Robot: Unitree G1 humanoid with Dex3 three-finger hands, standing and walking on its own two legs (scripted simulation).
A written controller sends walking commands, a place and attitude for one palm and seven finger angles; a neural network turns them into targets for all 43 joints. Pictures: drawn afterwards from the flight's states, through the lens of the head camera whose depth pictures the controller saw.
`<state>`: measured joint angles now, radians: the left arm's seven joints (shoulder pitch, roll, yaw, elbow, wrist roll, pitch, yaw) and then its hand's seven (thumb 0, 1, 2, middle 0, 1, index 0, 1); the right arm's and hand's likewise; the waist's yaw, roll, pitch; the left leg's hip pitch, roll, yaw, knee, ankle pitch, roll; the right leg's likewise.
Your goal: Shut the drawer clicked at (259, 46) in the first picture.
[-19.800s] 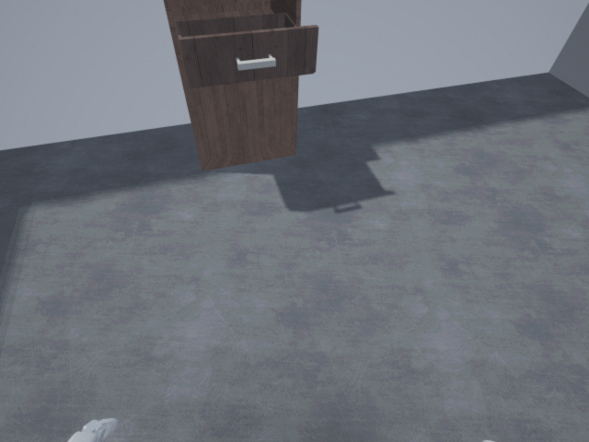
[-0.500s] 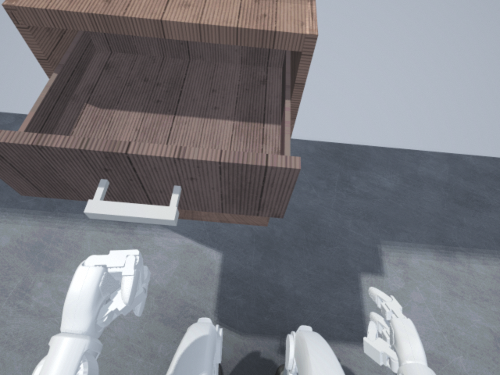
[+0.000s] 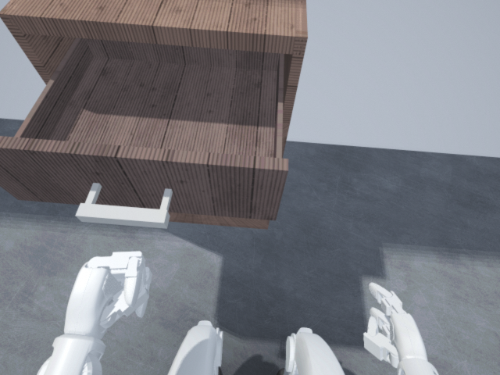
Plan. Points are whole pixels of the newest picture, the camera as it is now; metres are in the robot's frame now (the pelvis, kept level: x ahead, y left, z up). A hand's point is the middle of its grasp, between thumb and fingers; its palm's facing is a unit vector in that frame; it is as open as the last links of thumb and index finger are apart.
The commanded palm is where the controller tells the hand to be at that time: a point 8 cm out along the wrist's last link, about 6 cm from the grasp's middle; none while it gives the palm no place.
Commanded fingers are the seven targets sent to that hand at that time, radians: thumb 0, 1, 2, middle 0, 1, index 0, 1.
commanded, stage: push the drawer shut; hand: left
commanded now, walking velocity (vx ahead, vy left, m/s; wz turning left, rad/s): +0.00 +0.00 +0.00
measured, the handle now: (127, 204) +0.36 +0.21 +0.04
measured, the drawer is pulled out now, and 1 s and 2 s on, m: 0.24 0.18 0.05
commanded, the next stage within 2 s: none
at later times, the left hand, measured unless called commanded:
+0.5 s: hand (143, 254) +0.28 +0.17 +0.04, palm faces -0.05 -1.00 -0.05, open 3.3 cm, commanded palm +0.28 +0.22 +0.04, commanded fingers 0.00 0.90 0.90 -1.40 -1.60 -1.40 -1.60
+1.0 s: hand (154, 213) +0.35 +0.17 +0.04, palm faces -0.05 -1.00 -0.05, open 3.4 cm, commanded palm +0.34 +0.22 +0.04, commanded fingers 0.00 0.90 0.90 -1.40 -1.60 -1.40 -1.60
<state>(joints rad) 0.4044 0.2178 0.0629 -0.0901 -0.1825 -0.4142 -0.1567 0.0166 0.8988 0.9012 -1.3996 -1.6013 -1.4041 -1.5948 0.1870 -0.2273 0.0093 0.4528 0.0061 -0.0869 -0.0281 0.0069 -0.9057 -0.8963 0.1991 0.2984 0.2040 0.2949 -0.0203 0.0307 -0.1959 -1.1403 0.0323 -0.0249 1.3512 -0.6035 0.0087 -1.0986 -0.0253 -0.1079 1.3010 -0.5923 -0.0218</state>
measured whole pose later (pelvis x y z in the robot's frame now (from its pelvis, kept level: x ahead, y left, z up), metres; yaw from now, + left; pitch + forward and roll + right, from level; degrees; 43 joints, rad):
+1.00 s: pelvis -0.01 +0.01 +0.01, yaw -1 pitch +22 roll -3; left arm -0.18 0.25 0.14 0.41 -0.17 -0.39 -0.15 0.05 0.88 0.92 -1.40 -1.60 -1.40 -1.59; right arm 0.21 -0.25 0.03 0.57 0.01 -0.07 -0.03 0.01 -0.91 -0.90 0.20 0.30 0.20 0.29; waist -0.05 0.02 -0.17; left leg -1.12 0.03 0.00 1.28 -0.55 0.02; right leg -1.09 -0.03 -0.08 1.23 -0.53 -0.01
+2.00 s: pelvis -0.02 +0.01 +0.00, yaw -2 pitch +26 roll -3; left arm -0.74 0.41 0.34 1.01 -0.11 -0.49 -0.22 0.04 0.81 0.89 -1.40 -1.60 -1.40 -1.59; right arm 0.28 -0.26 0.03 0.64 -0.02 0.02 -0.01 0.00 -0.91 -0.90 0.20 0.30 0.20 0.29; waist -0.14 0.03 -0.14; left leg -1.22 0.05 0.00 1.31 -0.54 0.02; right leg -1.19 -0.01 -0.08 1.25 -0.52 -0.01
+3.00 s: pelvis -0.05 +0.02 -0.02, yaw -3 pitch +31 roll -7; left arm -1.16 0.65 0.32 1.28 -0.01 -0.39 -0.19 -0.04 0.54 0.92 -1.40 -1.60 -1.40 -1.59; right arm 0.33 -0.26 0.10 0.66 -0.05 0.01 -0.01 0.00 -0.91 -0.90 0.20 0.30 0.20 0.29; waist -0.26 0.02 -0.13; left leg -1.45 0.04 -0.06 1.41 -0.51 0.03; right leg -1.37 -0.01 -0.14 1.29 -0.47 -0.01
